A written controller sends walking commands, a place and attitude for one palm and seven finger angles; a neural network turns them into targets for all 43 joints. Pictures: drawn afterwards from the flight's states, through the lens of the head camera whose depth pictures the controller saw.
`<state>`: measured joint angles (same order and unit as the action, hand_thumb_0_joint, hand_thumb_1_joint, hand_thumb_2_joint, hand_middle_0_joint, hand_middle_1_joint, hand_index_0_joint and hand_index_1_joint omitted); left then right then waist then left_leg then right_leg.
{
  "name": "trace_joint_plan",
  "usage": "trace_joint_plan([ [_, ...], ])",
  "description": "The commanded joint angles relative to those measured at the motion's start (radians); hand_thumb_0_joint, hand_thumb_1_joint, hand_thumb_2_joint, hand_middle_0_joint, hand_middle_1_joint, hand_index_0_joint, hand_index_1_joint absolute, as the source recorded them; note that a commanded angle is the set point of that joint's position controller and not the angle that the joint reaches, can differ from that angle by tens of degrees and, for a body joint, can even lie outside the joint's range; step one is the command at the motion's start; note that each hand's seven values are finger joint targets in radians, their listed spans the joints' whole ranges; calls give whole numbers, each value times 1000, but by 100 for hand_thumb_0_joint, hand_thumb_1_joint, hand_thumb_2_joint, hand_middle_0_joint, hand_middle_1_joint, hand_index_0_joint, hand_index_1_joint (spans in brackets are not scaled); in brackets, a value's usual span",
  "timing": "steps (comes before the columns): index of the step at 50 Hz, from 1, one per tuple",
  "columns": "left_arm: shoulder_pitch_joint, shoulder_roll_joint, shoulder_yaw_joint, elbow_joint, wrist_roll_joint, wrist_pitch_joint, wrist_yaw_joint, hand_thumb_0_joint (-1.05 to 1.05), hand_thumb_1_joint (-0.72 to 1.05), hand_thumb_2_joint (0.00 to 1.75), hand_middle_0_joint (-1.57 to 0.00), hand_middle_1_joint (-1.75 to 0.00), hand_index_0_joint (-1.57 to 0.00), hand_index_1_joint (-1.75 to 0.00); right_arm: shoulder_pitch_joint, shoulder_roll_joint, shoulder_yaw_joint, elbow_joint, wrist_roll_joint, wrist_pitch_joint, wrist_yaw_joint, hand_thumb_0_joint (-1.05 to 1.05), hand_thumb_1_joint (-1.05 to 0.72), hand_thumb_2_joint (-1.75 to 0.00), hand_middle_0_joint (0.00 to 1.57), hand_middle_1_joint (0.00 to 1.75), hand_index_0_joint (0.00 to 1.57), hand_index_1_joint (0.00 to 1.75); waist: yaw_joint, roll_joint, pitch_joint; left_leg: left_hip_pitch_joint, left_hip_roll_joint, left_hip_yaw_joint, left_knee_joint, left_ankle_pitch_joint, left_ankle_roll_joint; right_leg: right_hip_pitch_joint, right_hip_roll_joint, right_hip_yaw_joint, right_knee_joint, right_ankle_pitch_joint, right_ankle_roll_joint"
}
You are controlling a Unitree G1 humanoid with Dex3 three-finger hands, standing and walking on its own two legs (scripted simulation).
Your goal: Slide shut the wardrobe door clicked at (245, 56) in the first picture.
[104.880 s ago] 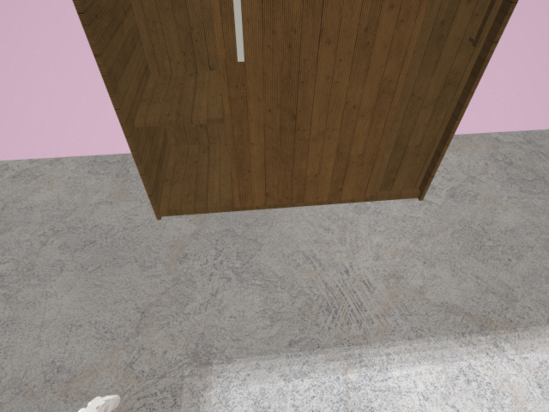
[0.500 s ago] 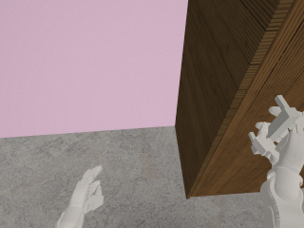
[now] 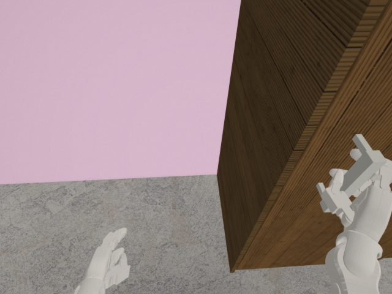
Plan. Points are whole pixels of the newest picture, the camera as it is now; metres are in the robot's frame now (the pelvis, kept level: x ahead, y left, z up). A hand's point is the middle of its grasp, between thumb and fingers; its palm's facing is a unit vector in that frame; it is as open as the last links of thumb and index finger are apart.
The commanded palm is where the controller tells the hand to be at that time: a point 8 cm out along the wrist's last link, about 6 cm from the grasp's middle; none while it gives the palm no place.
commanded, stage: step sideways, sliding the door along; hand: right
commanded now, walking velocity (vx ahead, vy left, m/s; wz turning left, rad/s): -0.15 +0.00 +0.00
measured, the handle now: (342, 176) +0.29 -0.28 +0.11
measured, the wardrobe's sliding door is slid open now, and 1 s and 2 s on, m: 0.00 0.00 0.00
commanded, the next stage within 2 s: none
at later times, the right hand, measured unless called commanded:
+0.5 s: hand (336, 195) +0.24 -0.24 +0.12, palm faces +0.42 +0.91 -0.06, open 6.5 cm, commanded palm +0.20 -0.21 +0.12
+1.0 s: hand (336, 194) +0.24 -0.24 +0.13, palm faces +0.41 +0.91 -0.05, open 6.4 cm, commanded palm +0.20 -0.21 +0.11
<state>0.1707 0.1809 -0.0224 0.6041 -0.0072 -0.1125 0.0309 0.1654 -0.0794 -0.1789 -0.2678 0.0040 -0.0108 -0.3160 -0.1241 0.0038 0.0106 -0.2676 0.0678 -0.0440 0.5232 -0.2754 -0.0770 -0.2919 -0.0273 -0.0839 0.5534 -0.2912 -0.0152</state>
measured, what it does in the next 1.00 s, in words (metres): lifts its left foot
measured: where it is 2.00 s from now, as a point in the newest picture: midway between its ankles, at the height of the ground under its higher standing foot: outside the picture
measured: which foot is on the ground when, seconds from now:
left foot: down 0.00-0.06, up 0.08-1.00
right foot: down 0.00-1.00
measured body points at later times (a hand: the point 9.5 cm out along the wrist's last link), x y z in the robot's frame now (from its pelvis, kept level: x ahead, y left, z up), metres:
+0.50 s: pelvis +0.02 -0.06 +0.02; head +0.03 -0.06 +0.46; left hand +0.24 +0.10 -0.06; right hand +0.21 -0.29 +0.13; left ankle +0.00 +0.07 -0.68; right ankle +0.00 -0.10 -0.73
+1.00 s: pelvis -0.02 -0.02 +0.03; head +0.01 -0.07 +0.48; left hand +0.19 +0.17 -0.03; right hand +0.22 -0.29 +0.13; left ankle -0.02 +0.16 -0.60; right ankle +0.00 -0.10 -0.73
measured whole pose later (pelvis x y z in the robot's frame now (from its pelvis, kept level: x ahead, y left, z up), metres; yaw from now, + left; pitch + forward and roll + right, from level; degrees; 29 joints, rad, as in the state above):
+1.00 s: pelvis -0.02 -0.02 +0.03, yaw -1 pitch -1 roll +7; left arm 0.17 0.16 -0.03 0.56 0.02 -0.12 0.00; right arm 0.15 -0.17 -0.10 -0.27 0.02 -0.01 -0.20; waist -0.10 -0.02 0.09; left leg -0.52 -0.03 0.01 1.15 -0.34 -0.05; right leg -0.11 -0.11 -0.04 0.21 -0.09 -0.03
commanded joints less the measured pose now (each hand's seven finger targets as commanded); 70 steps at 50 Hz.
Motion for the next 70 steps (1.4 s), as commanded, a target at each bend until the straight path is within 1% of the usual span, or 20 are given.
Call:
trace_joint_plan([
  [1, -112, 108, 41, -189, -4, -54, 0, 0, 90, 90, -20, -30, -20, -30, -207, 114, 596, -411, -57, -173, 186, 0, -90, -90, 45, 140, 45, 140, 145, -114, -339, -32, -29, 30, 98, 340, 69, 305, -154, 126, -102, 632, -30],
  [3, -116, 111, 41, -199, -3, -56, -10, 0, 90, 90, -20, -30, -20, -30, -223, 144, 638, -404, -56, -178, 190, 0, -90, -90, 45, 140, 45, 140, 139, -146, -320, -110, -47, 40, 214, -3, 77, 332, -212, 173, -163, 660, -56],
  [5, -118, 108, 35, -197, 3, -57, -13, 0, 90, 90, -20, -30, -20, -30, -237, 177, 684, -372, -54, -179, 192, 0, -90, -90, 45, 140, 45, 140, 139, -159, -282, -164, -40, 37, 295, -149, 84, 329, -234, 180, -220, 559, -74],
  [11, -122, 99, 15, -197, 7, -50, -34, 0, 90, 90, -20, -30, -20, -30, -259, 228, 774, -349, -61, -168, 197, 0, -90, -90, 45, 140, 45, 140, 142, -134, -242, -160, -20, 22, 225, -66, 94, 355, -217, 150, -191, 639, -90],
  [12, -91, 123, 36, -162, 14, -37, -18, 0, 90, 90, -20, -30, -20, -30, -215, -2, 515, -313, -61, -174, 173, 0, -90, -90, 45, 140, 45, 140, 142, -128, -223, -165, -29, 36, 243, -64, 87, 351, -235, 146, -229, 666, -67],
  [13, -108, 112, 20, -173, 26, -26, -18, 0, 90, 90, -20, -30, -20, -30, -173, 57, 571, -325, -54, -166, 184, 0, -90, -90, 45, 140, 45, 140, 134, -116, -207, -155, -35, 43, 253, -68, 89, 339, -244, 170, -235, 718, -51],
  [17, -109, 105, 16, -190, 32, -4, -19, 0, 90, 90, -20, -30, -20, -30, -157, 44, 547, -365, -40, -172, 210, 0, -90, -90, 45, 140, 45, 140, 132, -88, -195, -166, -44, 19, 305, -87, 87, 341, -292, 195, -245, 845, -35],
  [25, -84, 117, 24, -219, 31, 10, -39, 0, 90, 90, -20, -30, -20, -30, -121, 38, 544, -386, -41, -176, 244, 0, -90, -90, 45, 140, 45, 140, 118, -96, -219, -243, -88, 25, 407, -100, 83, 448, -294, 156, -248, 962, 23],
  [33, -66, 123, 37, -234, 25, -9, -45, 0, 90, 90, -20, -30, -20, -30, -177, 46, 556, -401, -48, -181, 263, 0, -90, -90, 45, 140, 45, 140, 120, -125, -229, -332, -106, 19, 538, -129, 66, 503, -304, 151, -272, 882, 14],
  [38, -60, 129, 49, -217, 24, -26, -37, 0, 90, 90, -20, -30, -20, -30, -218, -25, 466, -405, -47, -177, 250, 0, -90, -90, 45, 140, 45, 140, 121, -189, -240, -375, -107, 29, 600, -124, 53, 534, -313, 138, -285, 815, 14],
  [45, -83, 137, 56, -203, 21, -51, -22, 0, 90, 90, -20, -30, -20, -30, -273, -58, 407, -413, -27, -161, 236, 0, -90, -90, 45, 140, 45, 140, 130, -219, -200, -404, -86, 26, 673, -78, 32, 479, -349, 153, -353, 509, -22],
  [51, -87, 150, 62, -183, 20, -63, -9, 0, 90, 90, -20, -30, -20, -30, -294, -86, 363, -384, -14, -146, 216, 0, -90, -90, 45, 140, 45, 140, 139, -272, -177, -375, -75, 59, 603, -66, 24, 441, -352, 148, -390, 339, -44],
  [54, -103, 140, 60, -182, 8, -82, -7, 0, 90, 90, -20, -30, -20, -30, -297, -67, 376, -389, -3, -147, 201, 0, -90, -90, 45, 140, 45, 140, 135, -336, -182, -292, -57, 96, 477, -80, 35, 424, -323, 78, -378, 300, -64],
  [59, -82, 145, 64, -159, 4, -113, -1, 0, 90, 90, -20, -30, -20, -30, -277, -77, 368, -372, 2, -157, 183, 0, -90, -90, 45, 140, 45, 140, 141, -350, -185, -156, -77, 131, 245, -130, 52, 399, -301, 47, -308, 439, -70],
  [63, -105, 122, 52, -157, -3, -122, -1, 0, 90, 90, -20, -30, -20, -30, -246, -97, 341, -419, -6, -165, 175, 0, -90, -90, 45, 140, 45, 140, 114, -227, -216, 38, -56, 120, -105, 171, 51, 316, -245, 27, -120, 437, -28],
  [65, -117, 67, 32, -162, -14, -110, 11, 0, 90, 90, -20, -30, -20, -30, -233, -142, 316, -452, -17, -158, 168, 0, -90, -90, 45, 140, 45, 140, 133, 27, -246, 126, 115, -55, -137, 716, 101, 155, -126, -2, 41, 128, 25],
  [66, -124, 56, 23, -159, -5, -102, 19, 0, 90, 90, -20, -30, -20, -30, -230, -171, 289, -466, -26, -156, 161, 0, -90, -90, 45, 140, 45, 140, 129, 91, -268, 139, 225, -210, -115, 878, 164, 35, -44, 24, 125, -76, 43],
  [67, -131, 30, 10, -144, 9, -106, 27, 0, 90, 90, -20, -30, -20, -30, -256, -179, 271, -505, -21, -163, 156, 0, -90, -90, 45, 140, 45, 140, 131, 93, -229, 98, 276, -205, -118, 948, 185, -16, -22, 53, 184, -168, 49],
  [68, -106, 41, 16, -124, 17, -103, 28, 0, 90, 90, -20, -30, -20, -30, -239, -192, 248, -501, -23, -174, 153, 0, -90, -90, 45, 140, 45, 140, 135, 63, -203, 62, 287, -202, -103, 937, 195, -23, -19, 66, 216, -168, 50],
  [70, -71, 93, 44, -107, 4, -101, 26, 0, 90, 90, -20, -30, -20, -30, -152, -119, 288, -473, -27, -191, 157, 0, -90, -90, 45, 140, 45, 140, 138, 187, -281, 206, 196, -104, 24, 1061, 185, -5, -3, 58, 93, -44, 32],
])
